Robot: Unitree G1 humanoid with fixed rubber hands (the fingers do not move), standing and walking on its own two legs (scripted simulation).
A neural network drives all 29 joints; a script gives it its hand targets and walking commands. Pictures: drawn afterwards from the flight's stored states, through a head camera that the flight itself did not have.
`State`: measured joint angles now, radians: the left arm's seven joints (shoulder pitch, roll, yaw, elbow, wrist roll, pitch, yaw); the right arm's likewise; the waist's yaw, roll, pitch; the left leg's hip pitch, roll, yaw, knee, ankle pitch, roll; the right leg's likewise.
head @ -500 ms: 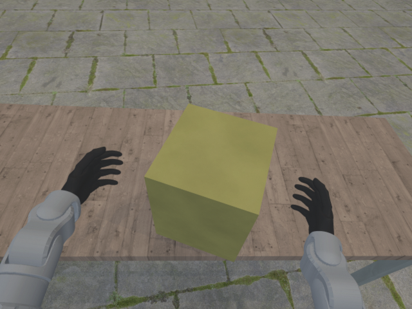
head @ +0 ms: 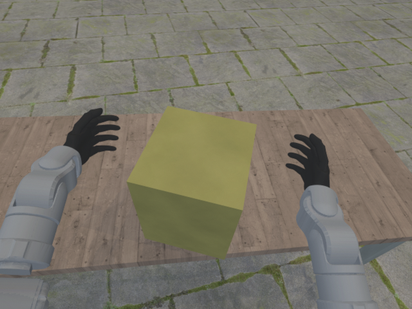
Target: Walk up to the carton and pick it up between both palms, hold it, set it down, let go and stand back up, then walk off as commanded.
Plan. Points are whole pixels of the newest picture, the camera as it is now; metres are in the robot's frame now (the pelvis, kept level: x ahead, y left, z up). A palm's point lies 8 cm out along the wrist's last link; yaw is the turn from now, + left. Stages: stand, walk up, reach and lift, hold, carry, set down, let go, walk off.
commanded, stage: reach and lift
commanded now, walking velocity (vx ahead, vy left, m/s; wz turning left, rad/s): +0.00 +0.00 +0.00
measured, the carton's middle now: (196, 185) +0.39 -0.05 -0.02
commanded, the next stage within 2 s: none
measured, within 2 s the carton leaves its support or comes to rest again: neither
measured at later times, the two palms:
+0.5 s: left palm (94, 111) +0.46 +0.14 +0.16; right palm (316, 152) +0.33 -0.25 +0.14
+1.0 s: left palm (111, 149) +0.44 +0.12 +0.07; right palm (297, 181) +0.32 -0.24 +0.05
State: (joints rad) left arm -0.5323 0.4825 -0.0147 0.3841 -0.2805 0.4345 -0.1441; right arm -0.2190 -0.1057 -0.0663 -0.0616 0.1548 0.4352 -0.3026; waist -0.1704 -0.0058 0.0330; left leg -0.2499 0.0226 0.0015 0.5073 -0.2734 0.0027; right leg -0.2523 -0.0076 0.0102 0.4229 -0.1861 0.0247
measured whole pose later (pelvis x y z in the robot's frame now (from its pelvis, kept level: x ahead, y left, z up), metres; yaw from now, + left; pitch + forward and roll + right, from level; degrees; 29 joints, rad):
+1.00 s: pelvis +0.00 +0.00 +0.00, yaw +0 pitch +3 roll -1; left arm -0.86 0.34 -0.08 1.27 -0.28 -0.07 -0.09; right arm -0.58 -0.07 -0.08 0.84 0.17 -0.01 -0.28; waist -0.23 0.01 -0.01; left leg -0.30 0.02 0.00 0.51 -0.27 0.00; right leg -0.30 -0.01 0.01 0.43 -0.18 0.03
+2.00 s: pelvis +0.01 +0.01 -0.01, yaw +0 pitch +12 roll -2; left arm -0.84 0.16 0.04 1.33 -0.09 -0.21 -0.02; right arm -0.61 0.09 -0.22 1.10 0.09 -0.36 -0.31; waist -0.20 -0.02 -0.12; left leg -0.50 0.02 0.00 0.55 -0.27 0.00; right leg -0.49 -0.01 0.01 0.44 -0.17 0.03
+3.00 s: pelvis +0.00 +0.00 -0.01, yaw +0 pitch +12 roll -2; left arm -0.87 0.12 0.28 1.38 0.20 -0.34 -0.07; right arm -0.62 0.16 -0.55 1.10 -0.22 -0.53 -0.23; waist -0.15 0.01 -0.09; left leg -0.50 0.02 0.00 0.55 -0.26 0.00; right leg -0.49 -0.01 0.01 0.44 -0.16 0.03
